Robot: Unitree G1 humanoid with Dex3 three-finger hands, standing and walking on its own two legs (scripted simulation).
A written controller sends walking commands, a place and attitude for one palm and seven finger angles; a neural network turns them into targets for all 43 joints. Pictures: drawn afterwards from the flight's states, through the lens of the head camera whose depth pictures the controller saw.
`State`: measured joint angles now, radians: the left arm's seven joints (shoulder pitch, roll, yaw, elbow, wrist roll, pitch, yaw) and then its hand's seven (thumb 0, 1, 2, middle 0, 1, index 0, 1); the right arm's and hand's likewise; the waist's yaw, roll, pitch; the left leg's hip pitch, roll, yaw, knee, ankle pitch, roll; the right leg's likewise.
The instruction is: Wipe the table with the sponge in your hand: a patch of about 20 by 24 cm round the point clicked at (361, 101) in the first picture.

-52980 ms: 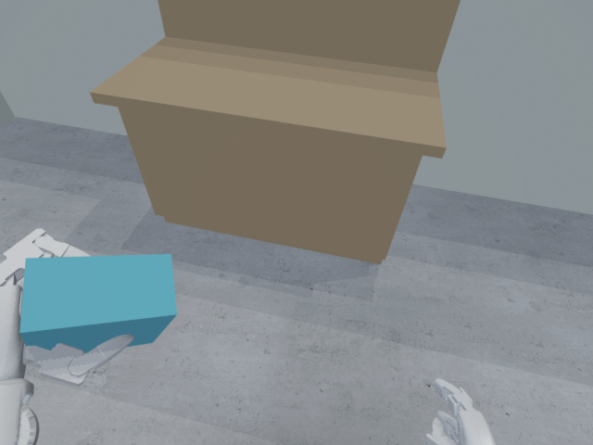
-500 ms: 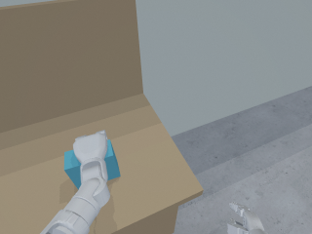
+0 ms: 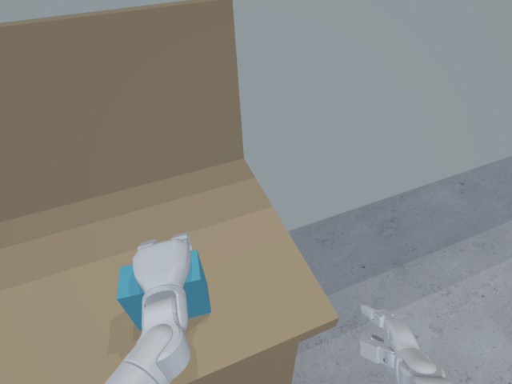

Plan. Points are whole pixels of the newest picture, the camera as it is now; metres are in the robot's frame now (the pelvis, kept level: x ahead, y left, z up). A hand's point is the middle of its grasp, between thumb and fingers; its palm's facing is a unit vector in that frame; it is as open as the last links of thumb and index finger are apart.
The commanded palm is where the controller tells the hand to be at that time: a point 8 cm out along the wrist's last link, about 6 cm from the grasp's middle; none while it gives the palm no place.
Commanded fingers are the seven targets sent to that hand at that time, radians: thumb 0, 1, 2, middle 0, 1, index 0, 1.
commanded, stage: wipe back along the middle lane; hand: left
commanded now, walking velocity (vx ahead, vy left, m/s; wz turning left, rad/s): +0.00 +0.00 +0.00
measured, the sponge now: (170, 296) +0.27 +0.20 -0.04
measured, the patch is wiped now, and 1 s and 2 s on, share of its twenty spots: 0.70 0.75 0.95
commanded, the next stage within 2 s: slide across to the third lane in 0.04 s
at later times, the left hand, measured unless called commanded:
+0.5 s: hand (189, 282) +0.28 +0.16 +0.01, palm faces -0.05 -0.09 -0.99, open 10.1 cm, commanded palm +0.24 +0.12 +0.06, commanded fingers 0.00 0.10 1.30 -1.20 -1.60 -1.20 -1.60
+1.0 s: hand (218, 279) +0.29 +0.11 +0.01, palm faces -0.05 -0.07 -1.00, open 10.0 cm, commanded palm +0.25 +0.09 +0.06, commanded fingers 0.00 0.10 1.30 -1.20 -1.60 -1.20 -1.60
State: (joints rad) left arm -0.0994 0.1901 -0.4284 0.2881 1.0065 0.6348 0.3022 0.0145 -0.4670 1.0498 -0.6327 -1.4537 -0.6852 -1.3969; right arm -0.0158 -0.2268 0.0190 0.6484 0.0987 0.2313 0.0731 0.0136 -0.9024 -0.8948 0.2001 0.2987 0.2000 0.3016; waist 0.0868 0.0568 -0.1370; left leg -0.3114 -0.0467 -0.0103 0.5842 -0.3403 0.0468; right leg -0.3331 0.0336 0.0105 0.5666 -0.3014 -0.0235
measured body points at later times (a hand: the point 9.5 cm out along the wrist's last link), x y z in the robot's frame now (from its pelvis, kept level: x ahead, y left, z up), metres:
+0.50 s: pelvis -0.02 -0.02 +0.00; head -0.03 -0.05 +0.45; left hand +0.27 +0.16 +0.07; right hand +0.22 -0.22 -0.09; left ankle -0.03 +0.09 -0.73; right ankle -0.01 -0.11 -0.73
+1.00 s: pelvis -0.03 -0.04 +0.00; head -0.05 -0.07 +0.45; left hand +0.29 +0.11 +0.06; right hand +0.21 -0.24 -0.09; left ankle -0.03 +0.09 -0.73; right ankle -0.01 -0.11 -0.73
